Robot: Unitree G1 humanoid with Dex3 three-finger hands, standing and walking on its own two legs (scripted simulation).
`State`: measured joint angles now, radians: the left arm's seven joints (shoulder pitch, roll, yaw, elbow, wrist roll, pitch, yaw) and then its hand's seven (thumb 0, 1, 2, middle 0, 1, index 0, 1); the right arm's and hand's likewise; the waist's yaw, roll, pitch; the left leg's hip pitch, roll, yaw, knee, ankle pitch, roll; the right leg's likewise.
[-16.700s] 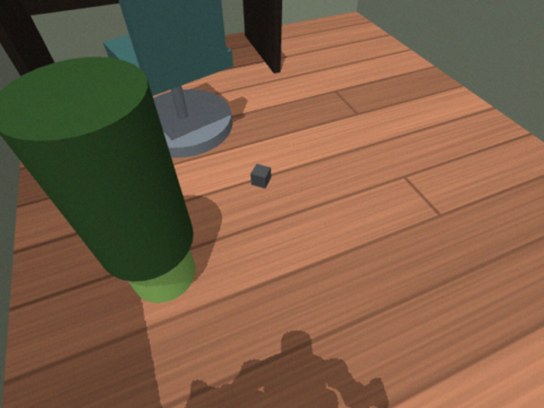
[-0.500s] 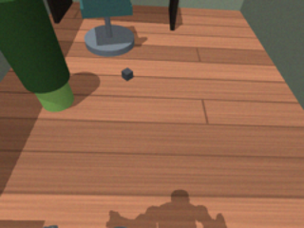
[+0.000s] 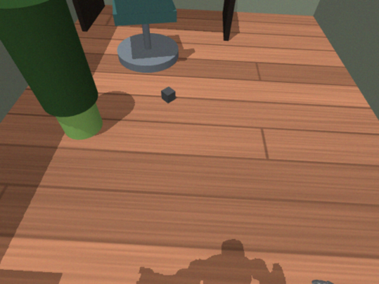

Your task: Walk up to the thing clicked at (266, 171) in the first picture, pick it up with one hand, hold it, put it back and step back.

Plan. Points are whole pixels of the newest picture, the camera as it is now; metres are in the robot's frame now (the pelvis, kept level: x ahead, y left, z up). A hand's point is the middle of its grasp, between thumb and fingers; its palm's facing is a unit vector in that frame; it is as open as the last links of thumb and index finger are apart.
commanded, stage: stand
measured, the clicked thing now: (168, 94) +1.50 +0.16 -0.73
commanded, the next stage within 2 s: none
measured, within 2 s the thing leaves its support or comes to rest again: neither
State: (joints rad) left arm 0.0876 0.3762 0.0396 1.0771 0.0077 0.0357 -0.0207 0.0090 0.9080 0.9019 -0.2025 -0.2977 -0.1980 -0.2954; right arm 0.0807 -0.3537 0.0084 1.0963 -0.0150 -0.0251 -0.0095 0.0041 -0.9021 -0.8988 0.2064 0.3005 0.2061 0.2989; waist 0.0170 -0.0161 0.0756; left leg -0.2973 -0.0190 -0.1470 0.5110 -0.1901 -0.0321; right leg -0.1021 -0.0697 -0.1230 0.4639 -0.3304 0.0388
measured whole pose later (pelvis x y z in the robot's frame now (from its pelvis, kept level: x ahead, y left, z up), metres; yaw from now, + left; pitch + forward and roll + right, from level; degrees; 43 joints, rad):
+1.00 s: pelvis +0.00 +0.00 +0.01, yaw -3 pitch -2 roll +0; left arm 0.13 0.36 0.01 1.12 0.01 0.01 -0.01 0.01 0.91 0.90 -0.20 -0.30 -0.20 -0.30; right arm 0.09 -0.34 0.00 1.15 -0.01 0.00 0.01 0.00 -0.90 -0.90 0.21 0.30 0.20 0.30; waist 0.00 -0.01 0.06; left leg -0.21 0.00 -0.09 0.37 -0.13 -0.03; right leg -0.06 -0.06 -0.06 0.36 -0.26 0.04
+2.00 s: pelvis +0.00 +0.00 +0.01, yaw -4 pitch -2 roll +0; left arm 0.14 0.36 0.01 1.11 0.01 0.01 -0.01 0.01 0.91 0.90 -0.20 -0.30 -0.20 -0.30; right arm 0.10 -0.35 0.01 1.13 -0.01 -0.01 0.01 0.00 -0.90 -0.90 0.20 0.30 0.20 0.30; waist 0.00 -0.01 0.06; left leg -0.20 0.02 -0.08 0.37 -0.14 -0.04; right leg -0.04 -0.05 -0.06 0.34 -0.26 0.04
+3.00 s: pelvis +0.11 +0.06 -0.01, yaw -1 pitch -3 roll +0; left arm 0.28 0.47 0.07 1.03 0.02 0.01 -0.05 0.01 0.91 0.90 -0.20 -0.30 -0.20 -0.29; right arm 0.22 -0.40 -0.10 0.97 -0.03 -0.07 0.07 0.00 -0.90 -0.90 0.20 0.30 0.20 0.30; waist -0.01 -0.07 0.07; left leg -0.30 0.02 0.09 0.60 -0.25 0.04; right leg -0.30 -0.02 0.06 1.09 -0.46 -0.06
